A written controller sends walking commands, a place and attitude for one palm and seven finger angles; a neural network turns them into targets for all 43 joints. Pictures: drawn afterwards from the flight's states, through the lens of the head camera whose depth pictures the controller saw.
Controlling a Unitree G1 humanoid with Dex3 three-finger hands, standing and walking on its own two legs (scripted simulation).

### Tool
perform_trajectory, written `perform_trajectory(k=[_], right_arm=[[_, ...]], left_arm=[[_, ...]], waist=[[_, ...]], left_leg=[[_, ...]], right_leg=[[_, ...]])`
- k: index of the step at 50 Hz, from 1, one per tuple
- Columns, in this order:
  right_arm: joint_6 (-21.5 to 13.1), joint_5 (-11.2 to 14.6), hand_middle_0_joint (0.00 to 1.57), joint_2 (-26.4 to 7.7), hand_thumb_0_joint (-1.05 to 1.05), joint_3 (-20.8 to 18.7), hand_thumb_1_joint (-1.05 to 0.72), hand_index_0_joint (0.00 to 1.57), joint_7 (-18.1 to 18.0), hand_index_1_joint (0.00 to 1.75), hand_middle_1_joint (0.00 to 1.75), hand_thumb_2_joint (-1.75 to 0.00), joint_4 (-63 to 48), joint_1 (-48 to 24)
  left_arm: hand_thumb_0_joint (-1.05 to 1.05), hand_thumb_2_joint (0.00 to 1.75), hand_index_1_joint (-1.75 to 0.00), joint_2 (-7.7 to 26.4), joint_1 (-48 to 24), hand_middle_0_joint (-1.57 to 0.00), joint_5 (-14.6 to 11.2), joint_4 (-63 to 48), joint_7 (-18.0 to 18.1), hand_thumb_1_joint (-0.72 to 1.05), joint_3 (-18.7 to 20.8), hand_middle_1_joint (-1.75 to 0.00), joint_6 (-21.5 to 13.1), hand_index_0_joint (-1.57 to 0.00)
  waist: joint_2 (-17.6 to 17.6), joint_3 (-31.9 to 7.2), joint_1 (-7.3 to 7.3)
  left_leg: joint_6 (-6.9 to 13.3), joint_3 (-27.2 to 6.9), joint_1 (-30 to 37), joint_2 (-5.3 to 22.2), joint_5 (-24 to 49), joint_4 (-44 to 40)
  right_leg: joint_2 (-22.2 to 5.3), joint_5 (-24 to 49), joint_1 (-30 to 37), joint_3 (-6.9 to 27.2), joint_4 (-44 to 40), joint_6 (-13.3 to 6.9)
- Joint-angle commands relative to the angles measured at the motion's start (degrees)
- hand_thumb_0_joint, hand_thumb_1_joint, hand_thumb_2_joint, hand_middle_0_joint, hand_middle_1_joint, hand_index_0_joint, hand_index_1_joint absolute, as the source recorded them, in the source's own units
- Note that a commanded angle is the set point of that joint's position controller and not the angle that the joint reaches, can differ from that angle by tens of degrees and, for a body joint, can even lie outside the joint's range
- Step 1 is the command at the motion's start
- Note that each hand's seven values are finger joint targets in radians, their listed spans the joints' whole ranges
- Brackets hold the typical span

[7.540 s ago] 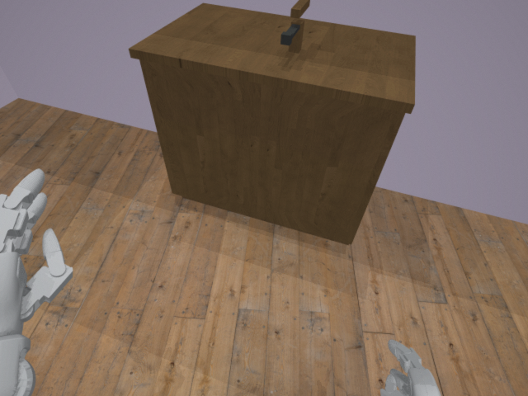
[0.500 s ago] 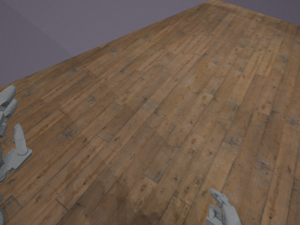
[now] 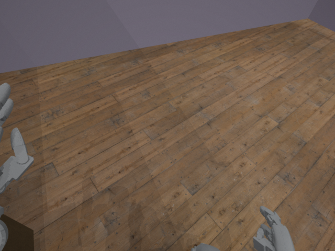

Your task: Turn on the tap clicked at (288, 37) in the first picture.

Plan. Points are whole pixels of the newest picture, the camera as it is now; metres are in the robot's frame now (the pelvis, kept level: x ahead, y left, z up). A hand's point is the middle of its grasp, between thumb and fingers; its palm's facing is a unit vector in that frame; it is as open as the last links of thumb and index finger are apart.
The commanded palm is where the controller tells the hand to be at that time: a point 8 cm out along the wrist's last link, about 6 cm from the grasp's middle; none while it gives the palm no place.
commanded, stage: turn to face it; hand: left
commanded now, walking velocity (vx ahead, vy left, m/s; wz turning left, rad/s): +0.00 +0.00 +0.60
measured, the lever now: out of the picture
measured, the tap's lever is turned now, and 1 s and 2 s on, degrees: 0 0 0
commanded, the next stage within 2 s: none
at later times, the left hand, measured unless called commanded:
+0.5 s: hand out of the picture +0.05 +0.23 +0.19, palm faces +0.61 -0.66 -0.44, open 7.4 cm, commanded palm -0.01 +0.26 +0.19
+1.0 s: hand out of the picture -0.12 +0.20 +0.18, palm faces +0.79 -0.39 -0.47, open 7.4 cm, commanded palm -0.18 +0.20 +0.19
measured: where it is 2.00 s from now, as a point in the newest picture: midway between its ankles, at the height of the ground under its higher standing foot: outside the picture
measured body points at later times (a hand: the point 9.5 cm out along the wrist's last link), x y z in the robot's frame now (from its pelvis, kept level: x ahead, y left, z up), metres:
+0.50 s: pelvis -0.08 -0.06 +0.02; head -0.05 -0.07 +0.47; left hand +0.02 +0.26 +0.21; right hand +0.15 -0.25 -0.08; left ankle -0.13 +0.08 -0.66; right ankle -0.02 -0.13 -0.73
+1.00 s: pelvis -0.15 -0.12 +0.00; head -0.11 -0.13 +0.45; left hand -0.16 +0.22 +0.21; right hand +0.10 -0.17 -0.11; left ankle -0.18 +0.05 -0.70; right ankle -0.08 -0.18 -0.73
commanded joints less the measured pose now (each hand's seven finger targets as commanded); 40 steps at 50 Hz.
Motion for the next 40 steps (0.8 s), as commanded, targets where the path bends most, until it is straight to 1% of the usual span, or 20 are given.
perform_trajectory(k=[1,10,11,12,13,14,15,16,18,25,27,29,30,31,32,33,34,35,37,40], right_arm=[[-5.0,1.5,0.20,-6.1,0.00,-1.6,-0.90,0.20,2.4,0.30,0.30,-0.90,-6.9,-2.7],[-4.1,1.2,0.20,-4.7,0.00,0.5,-0.90,0.20,1.8,0.30,0.30,-0.90,-6.7,-3.6],[-3.9,1.2,0.20,-4.0,0.00,0.9,-0.90,0.20,1.8,0.30,0.30,-0.90,-6.9,-4.3],[-3.6,1.3,0.20,-2.5,0.00,1.3,-0.90,0.20,1.9,0.30,0.30,-0.90,-7.1,-3.7],[-3.4,1.3,0.20,-2.2,0.00,1.3,-0.90,0.20,1.5,0.30,0.30,-0.90,-8.1,-4.8],[-3.9,1.0,0.20,-4.3,0.00,0.0,-0.90,0.20,1.5,0.30,0.30,-0.90,-7.1,-4.0],[-3.4,0.5,0.20,-3.7,0.00,0.2,-0.90,0.20,1.6,0.30,0.30,-0.90,-6.7,-5.0],[-2.8,0.6,0.20,-2.9,0.00,0.7,-0.90,0.20,1.3,0.30,0.30,-0.90,-6.4,-6.1],[-2.1,0.9,0.20,-2.6,0.00,1.2,-0.90,0.20,0.2,0.30,0.30,-0.90,-6.5,-8.5],[-1.9,-0.7,0.20,-3.0,0.00,0.3,-0.90,0.20,-1.0,0.30,0.30,-0.90,-8.3,-5.6],[-1.5,-0.7,0.20,-3.1,0.00,0.1,-0.90,0.20,-0.6,0.30,0.30,-0.90,-8.6,-4.0],[-0.7,-0.3,0.20,-3.4,0.00,-0.3,-0.90,0.20,-0.4,0.30,0.30,-0.90,-8.9,-2.4],[-0.8,0.0,0.20,-4.5,0.00,-0.8,-0.90,0.20,-0.5,0.30,0.30,-0.90,-9.3,-2.3],[-1.4,0.1,0.20,-6.7,0.00,-1.1,-0.90,0.20,-0.3,0.30,0.30,-0.90,-10.2,-3.1],[-2.3,0.4,0.20,-6.9,0.00,-1.2,-0.90,0.20,0.7,0.30,0.30,-0.90,-9.6,-2.1],[-3.2,0.0,0.20,-5.7,0.00,-1.1,-0.90,0.20,1.0,0.30,0.30,-0.90,-8.3,-2.4],[-4.1,0.5,0.20,-5.3,0.00,-1.2,-0.90,0.20,1.8,0.30,0.30,-0.90,-8.1,-3.7],[-4.6,1.1,0.20,-6.0,0.00,-1.6,-0.90,0.20,2.3,0.30,0.30,-0.90,-7.2,-3.2],[-4.7,1.7,0.20,-5.9,0.00,-1.5,-0.90,0.20,2.6,0.30,0.30,-0.90,-7.1,-2.5],[-4.7,1.8,0.20,-5.6,0.00,-0.7,-0.90,0.20,2.2,0.30,0.30,-0.90,-6.9,-2.3]], left_arm=[[0.00,0.90,-0.30,7.5,-0.9,-0.20,1.1,-15.8,-0.5,0.90,3.9,-0.30,-5.2,-0.20],[0.00,0.90,-0.30,6.7,-0.6,-0.20,-1.1,-6.2,-1.1,0.90,4.7,-0.30,-1.4,-0.20],[0.00,0.90,-0.30,7.2,-2.4,-0.20,-0.6,-6.3,-1.1,0.90,4.8,-0.30,-1.2,-0.20],[0.00,0.90,-0.30,9.4,-4.1,-0.20,0.2,-6.3,-0.7,0.90,5.3,-0.30,-0.7,-0.20],[0.00,0.90,-0.30,13.0,-5.0,-0.20,0.2,-6.1,0.1,0.90,7.5,-0.30,0.0,-0.20],[0.00,0.90,-0.30,9.8,-6.9,-0.20,-1.0,-6.0,0.2,0.90,4.7,-0.30,0.0,-0.20],[0.00,0.90,-0.30,9.8,-4.7,-0.20,-0.5,-5.0,0.1,0.90,5.2,-0.30,0.0,-0.20],[0.00,0.90,-0.30,9.2,-4.0,-0.20,-0.6,-6.0,-0.2,0.90,4.8,-0.30,-0.8,-0.20],[0.00,0.90,-0.30,9.5,-5.4,-0.20,-0.4,-8.3,0.0,0.90,4.8,-0.30,-1.7,-0.20],[0.00,0.90,-0.30,9.5,1.5,-0.20,-0.1,-8.9,2.3,0.90,7.8,-0.30,-2.5,-0.20],[0.00,0.90,-0.30,8.2,1.8,-0.20,0.0,-9.7,2.5,0.90,7.2,-0.30,-2.6,-0.20],[0.00,0.90,-0.30,7.4,1.3,-0.20,-0.4,-11.1,2.3,0.90,5.8,-0.30,-2.6,-0.20],[0.00,0.90,-0.30,8.1,0.5,-0.20,-0.8,-12.4,2.1,0.90,5.8,-0.30,-3.1,-0.20],[0.00,0.90,-0.30,8.1,-0.4,-0.20,-1.3,-15.4,1.7,0.90,5.1,-0.30,-3.9,-0.20],[0.00,0.90,-0.30,8.5,-0.6,-0.20,-0.7,-14.8,0.8,0.90,4.7,-0.30,-4.9,-0.20],[0.00,0.90,-0.30,11.9,-1.7,-0.20,1.3,-17.0,0.3,0.90,7.1,-0.30,-5.4,-0.20],[0.00,0.90,-0.30,10.4,-2.7,-0.20,1.8,-17.3,-0.2,0.90,6.0,-0.30,-6.1,-0.20],[0.00,0.90,-0.30,9.4,-1.1,-0.20,1.6,-15.5,-0.5,0.90,5.4,-0.30,-5.8,-0.20],[0.00,0.90,-0.30,8.0,1.6,-0.20,0.3,-15.0,-0.4,0.90,5.1,-0.30,-4.8,-0.20],[0.00,0.90,-0.30,7.2,2.3,-0.20,-0.9,-11.2,-0.7,0.90,5.3,-0.30,-3.7,-0.20]], waist=[[18.7,-6.2,-0.69],[14.8,-7.0,1.02],[11.4,-7.3,1.65],[-1.4,-7.9,1.19],[-13.1,-6.8,1.47],[-12.8,-7.4,0.84],[-9.4,-5.8,0.12],[-6.4,-5.0,0.15],[-4.2,-5.1,0.15],[-6.3,-10.4,2.70],[-6.2,-11.9,1.82],[-2.3,-13.5,-0.62],[3.6,-13.2,-1.07],[18.2,-11.3,-0.91],[23.3,-8.7,-0.13],[27.0,-8.2,-0.58],[21.0,-6.9,-0.71],[17.1,-6.2,-0.76],[18.6,-5.8,-0.46],[18.5,-5.5,-0.56]], left_leg=[[10.1,-15.6,4.0,14.0,31.2,-12.6],[7.8,-17.8,-7.5,10.0,8.1,-12.1],[5.9,-16.1,-10.2,7.7,3.0,-8.0],[2.2,-10.2,-16.1,2.0,-7.3,3.4],[-1.3,-4.0,-22.0,-4.0,-14.0,22.2],[-1.8,-7.2,-19.0,-2.4,-10.9,33.8],[-2.6,-6.6,-19.1,-1.6,-7.3,39.6],[-3.5,-5.5,-19.5,-0.6,-4.3,42.2],[-3.9,-3.7,-17.3,0.6,-4.0,38.2],[-1.5,3.4,-9.8,0.8,-9.7,8.9],[-1.1,3.8,-7.3,0.2,-8.1,1.9],[-0.7,3.9,1.4,-1.1,1.8,-9.2],[1.1,0.2,6.0,2.3,9.9,-11.8],[6.3,-15.4,10.3,13.5,31.5,-14.2],[11.6,-25.6,11.5,22.1,48.8,-14.6],[13.5,-27.9,10.7,22.2,48.4,-13.8],[13.8,-25.8,8.2,20.1,41.5,-12.7],[12.2,-20.9,6.3,17.1,35.0,-12.6],[9.7,-14.5,0.9,12.7,28.4,-13.9],[9.3,-15.0,-4.4,12.0,18.8,-16.2]], right_leg=[[2.5,0.9,-6.6,4.7,9.0,2.2],[8.3,5.9,18.1,2.4,-24.0,2.6],[6.1,10.4,22.1,3.5,-32.8,1.6],[-4.3,10.7,25.7,13.4,-40.0,-2.5],[-17.4,17.0,22.5,29.4,-42.0,-8.3],[-19.5,15.1,16.4,28.5,-42.3,-9.3],[-16.4,14.3,13.4,25.0,-41.3,-9.1],[-13.9,17.1,13.3,17.1,-40.0,-8.7],[-12.4,20.4,13.6,8.7,-39.4,-8.5],[-13.8,32.0,22.5,7.0,-34.4,-10.1],[-13.9,35.5,23.3,6.0,-30.7,-9.2],[-12.1,33.6,19.7,2.8,-21.3,-5.4],[-8.7,30.1,14.4,0.5,-13.0,-2.8],[-1.5,10.2,1.6,-1.7,-1.9,1.0],[2.5,-10.3,-7.2,0.7,6.5,1.7],[1.4,-9.2,-11.2,4.7,13.0,1.8],[0.7,-5.2,-11.4,6.9,13.6,1.6],[1.4,-1.7,-9.7,6.2,12.1,1.8],[3.2,2.5,-2.9,3.9,6.3,2.5],[5.4,2.4,5.4,2.7,-3.2,2.9]])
